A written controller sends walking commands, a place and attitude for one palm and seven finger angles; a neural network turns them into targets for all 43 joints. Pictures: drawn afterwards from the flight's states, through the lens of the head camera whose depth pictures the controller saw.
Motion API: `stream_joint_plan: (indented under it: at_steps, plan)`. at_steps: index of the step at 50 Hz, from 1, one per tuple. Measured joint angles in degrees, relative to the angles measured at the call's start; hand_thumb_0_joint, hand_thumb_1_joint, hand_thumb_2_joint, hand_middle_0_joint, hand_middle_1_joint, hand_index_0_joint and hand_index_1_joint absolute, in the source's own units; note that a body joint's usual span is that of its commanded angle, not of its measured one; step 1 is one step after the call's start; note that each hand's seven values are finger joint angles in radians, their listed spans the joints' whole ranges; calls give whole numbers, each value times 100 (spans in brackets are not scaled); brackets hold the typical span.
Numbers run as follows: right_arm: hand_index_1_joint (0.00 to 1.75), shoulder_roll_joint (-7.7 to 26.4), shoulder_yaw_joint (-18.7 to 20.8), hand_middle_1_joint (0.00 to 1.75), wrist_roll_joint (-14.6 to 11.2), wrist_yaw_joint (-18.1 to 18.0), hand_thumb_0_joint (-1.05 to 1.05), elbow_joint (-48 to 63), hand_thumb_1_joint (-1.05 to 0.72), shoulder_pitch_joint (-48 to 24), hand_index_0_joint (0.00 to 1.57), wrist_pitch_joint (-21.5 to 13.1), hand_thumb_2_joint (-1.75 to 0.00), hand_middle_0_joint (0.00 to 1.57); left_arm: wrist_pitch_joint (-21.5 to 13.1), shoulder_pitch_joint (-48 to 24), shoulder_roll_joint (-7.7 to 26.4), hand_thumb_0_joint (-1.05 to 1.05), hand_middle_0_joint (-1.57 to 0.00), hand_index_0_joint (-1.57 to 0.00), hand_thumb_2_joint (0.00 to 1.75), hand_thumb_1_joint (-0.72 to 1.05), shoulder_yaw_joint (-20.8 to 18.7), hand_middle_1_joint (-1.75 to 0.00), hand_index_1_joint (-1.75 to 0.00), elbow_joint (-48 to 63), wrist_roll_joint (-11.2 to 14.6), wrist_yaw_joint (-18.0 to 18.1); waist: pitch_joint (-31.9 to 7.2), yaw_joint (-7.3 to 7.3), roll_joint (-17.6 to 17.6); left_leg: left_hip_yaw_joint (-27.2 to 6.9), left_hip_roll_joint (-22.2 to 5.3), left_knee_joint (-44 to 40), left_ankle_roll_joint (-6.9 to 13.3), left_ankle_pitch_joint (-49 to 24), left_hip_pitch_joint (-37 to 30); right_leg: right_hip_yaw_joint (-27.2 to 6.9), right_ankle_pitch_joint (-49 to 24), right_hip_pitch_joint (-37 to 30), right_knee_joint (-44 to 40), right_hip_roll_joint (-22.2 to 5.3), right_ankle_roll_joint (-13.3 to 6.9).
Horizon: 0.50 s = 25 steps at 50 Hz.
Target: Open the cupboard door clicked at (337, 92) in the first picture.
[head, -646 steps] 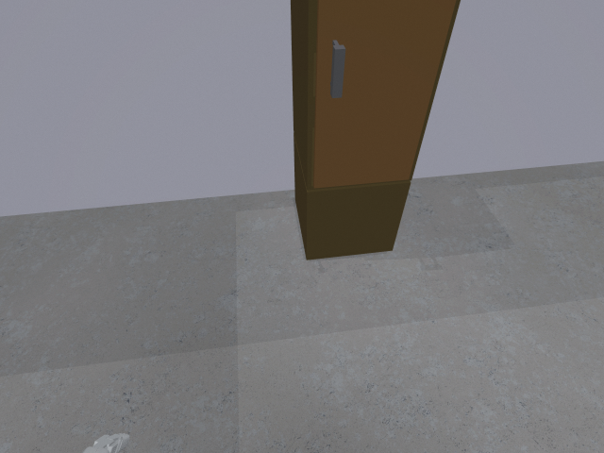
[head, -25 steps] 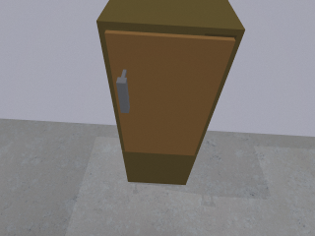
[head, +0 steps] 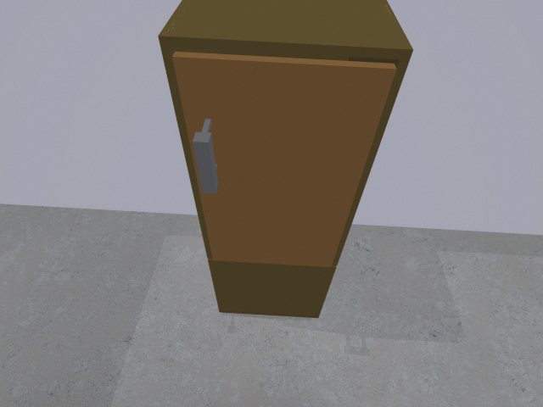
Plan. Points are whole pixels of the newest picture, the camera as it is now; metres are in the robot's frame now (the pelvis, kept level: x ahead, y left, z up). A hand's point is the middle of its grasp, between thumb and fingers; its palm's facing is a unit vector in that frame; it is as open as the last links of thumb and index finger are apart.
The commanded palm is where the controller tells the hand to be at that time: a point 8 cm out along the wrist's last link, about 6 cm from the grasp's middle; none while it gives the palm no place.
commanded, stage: look again from close up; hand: left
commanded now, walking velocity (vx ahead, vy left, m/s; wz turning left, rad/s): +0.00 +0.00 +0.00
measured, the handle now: (208, 156) +0.51 +0.16 +0.07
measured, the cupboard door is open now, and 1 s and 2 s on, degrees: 0 0 0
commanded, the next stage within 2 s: raise the hand with hooked fingers in 0.32 s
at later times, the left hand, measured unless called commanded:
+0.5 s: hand out of the picture +0.07 +0.18 -0.13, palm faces +0.17 -0.96 -0.21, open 7.4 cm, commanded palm +0.10 +0.23 -0.07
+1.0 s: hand (125, 397) +0.13 +0.20 -0.01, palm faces +0.15 -0.98 -0.08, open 9.5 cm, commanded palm +0.13 +0.26 -0.01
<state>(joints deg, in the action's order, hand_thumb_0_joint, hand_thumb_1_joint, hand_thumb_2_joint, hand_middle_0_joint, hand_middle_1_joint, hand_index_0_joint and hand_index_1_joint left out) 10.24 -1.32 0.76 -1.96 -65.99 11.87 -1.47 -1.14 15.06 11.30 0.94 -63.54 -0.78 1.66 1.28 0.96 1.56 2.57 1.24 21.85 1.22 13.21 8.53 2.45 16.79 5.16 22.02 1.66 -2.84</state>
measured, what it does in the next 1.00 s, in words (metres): lowers itself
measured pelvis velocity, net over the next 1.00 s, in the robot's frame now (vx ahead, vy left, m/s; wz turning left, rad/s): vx -0.06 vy -0.02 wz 0.05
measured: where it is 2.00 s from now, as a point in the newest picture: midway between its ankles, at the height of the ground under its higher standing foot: outside the picture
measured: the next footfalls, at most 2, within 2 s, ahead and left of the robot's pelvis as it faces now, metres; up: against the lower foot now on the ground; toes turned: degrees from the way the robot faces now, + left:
none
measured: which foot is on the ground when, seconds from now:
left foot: down 0.00-1.00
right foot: down 0.00-1.00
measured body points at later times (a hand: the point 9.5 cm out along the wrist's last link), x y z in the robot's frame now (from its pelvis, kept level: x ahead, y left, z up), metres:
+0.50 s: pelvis -0.01 -0.01 +0.00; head +0.01 -0.01 +0.45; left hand +0.06 +0.23 -0.12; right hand +0.05 -0.25 -0.15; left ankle -0.02 +0.11 -0.74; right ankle -0.05 -0.08 -0.74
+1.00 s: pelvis -0.06 -0.02 -0.07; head -0.02 -0.02 +0.37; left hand +0.12 +0.25 +0.00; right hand +0.17 -0.25 -0.13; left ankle -0.02 +0.11 -0.74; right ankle -0.05 -0.08 -0.74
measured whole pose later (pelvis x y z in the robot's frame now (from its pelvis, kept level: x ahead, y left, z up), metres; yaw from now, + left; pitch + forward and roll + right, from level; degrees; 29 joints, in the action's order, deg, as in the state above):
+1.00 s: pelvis -0.06 -0.02 -0.07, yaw +3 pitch +10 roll -1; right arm 14.7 0.5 -0.9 -4.4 -32.4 10.1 -13.2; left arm -31.3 22.5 13.1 -12.1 -3.2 16.5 -15.4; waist -5.9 2.6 -0.4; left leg -2.2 -0.7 59.8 -0.6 25.2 44.5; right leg 8.1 29.8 38.8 58.2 2.6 -5.4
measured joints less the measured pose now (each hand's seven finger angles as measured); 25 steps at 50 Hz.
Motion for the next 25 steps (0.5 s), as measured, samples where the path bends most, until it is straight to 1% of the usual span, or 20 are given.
stream_joint_plan:
  at_steps: [21,22,23,24,25]
  plan:
    - [30,34,-3,30,4,-11,0,-8,-90,-9,20,5,-90,20,-13,-4,-3,0,-20,-20,90,91,-13,-30,-30,-5,5,-6,-18,2,-21,-14,-72,-57,-79,-45,-32,8,-50,-34,-71,74,-75]
    - [30,54,5,30,-4,-1,0,43,-90,-13,20,15,-90,20,-57,3,-34,0,-20,-20,90,91,-9,-30,-30,2,-18,55,-17,-3,-67,-22,-105,109,-91,-21,94,21,-66,8,-66,100,-58]
    - [30,81,8,30,-85,-16,0,339,-90,85,20,-31,-90,20,235,293,-75,1,-20,-20,90,91,-115,-30,-30,892,236,46,25,-8,-103,-22,-126,202,-84,32,149,18,-59,66,6,119,-53]
    - [30,110,1,30,-137,-88,0,664,-90,238,20,-262,-90,20,282,631,-103,1,-20,-20,90,91,-194,-30,-30,1975,411,62,70,38,-110,13,-108,183,-69,67,124,-15,-10,135,149,99,-61]
    - [30,143,15,30,-169,-165,1,910,-90,370,20,-545,-90,20,148,871,-112,2,-21,-20,90,90,-200,-30,-31,2907,543,156,58,66,-126,32,-64,197,-59,64,146,-27,64,219,309,52,-67]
